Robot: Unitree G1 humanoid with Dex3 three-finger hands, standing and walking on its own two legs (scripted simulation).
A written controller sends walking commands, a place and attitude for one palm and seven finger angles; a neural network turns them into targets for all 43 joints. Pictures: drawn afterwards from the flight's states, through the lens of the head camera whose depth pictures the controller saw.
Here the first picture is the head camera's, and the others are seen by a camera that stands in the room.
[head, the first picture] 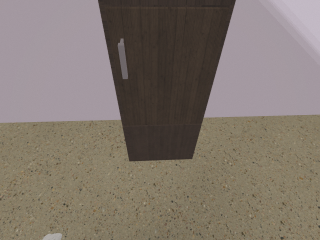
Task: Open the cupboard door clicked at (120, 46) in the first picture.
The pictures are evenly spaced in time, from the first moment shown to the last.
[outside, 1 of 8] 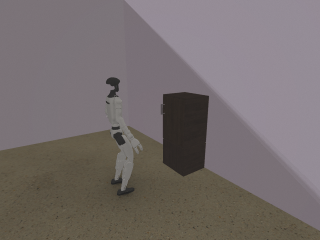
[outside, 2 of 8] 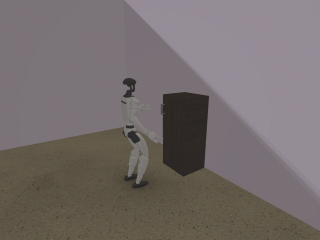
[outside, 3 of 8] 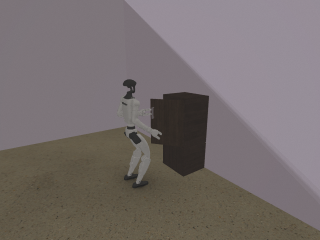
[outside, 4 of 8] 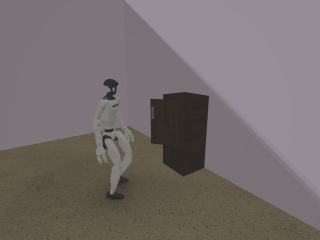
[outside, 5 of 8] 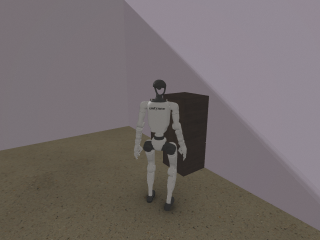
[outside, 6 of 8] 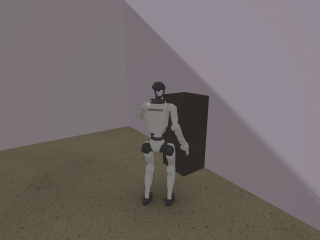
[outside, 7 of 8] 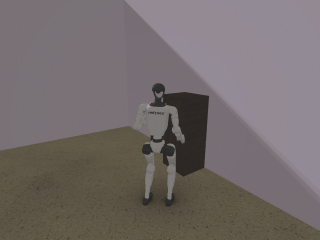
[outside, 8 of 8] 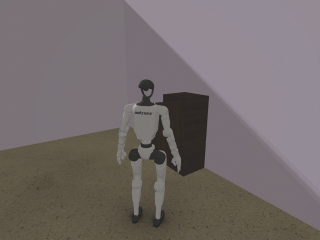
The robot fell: no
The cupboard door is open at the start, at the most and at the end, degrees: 0 80 79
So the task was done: yes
